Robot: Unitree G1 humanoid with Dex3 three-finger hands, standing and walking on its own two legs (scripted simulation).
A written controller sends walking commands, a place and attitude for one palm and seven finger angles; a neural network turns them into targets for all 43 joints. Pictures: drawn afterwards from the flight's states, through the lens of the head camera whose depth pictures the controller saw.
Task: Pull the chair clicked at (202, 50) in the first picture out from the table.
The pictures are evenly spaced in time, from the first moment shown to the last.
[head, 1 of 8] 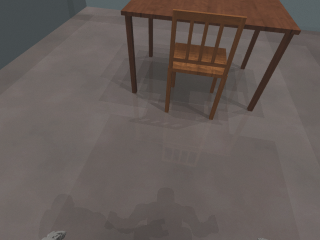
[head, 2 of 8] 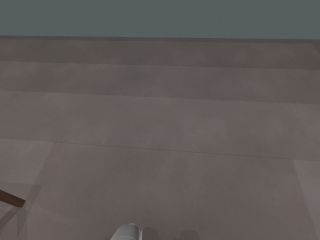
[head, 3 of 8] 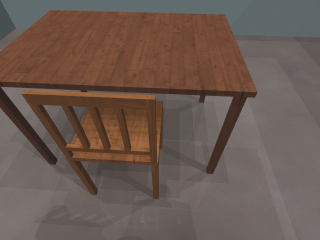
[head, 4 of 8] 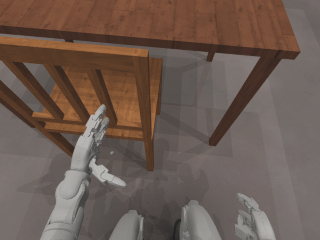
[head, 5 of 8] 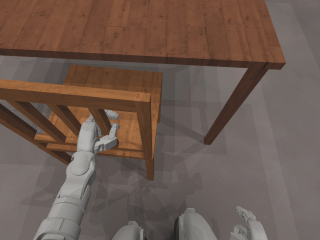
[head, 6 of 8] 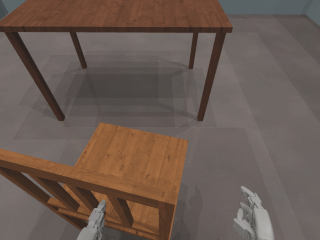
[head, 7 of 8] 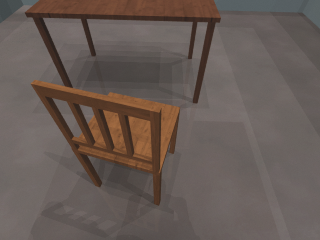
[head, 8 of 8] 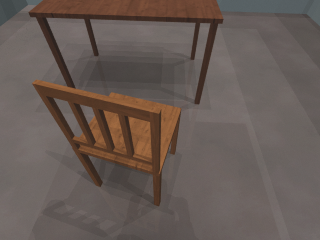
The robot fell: no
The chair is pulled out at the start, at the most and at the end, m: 0.00 0.66 0.66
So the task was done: yes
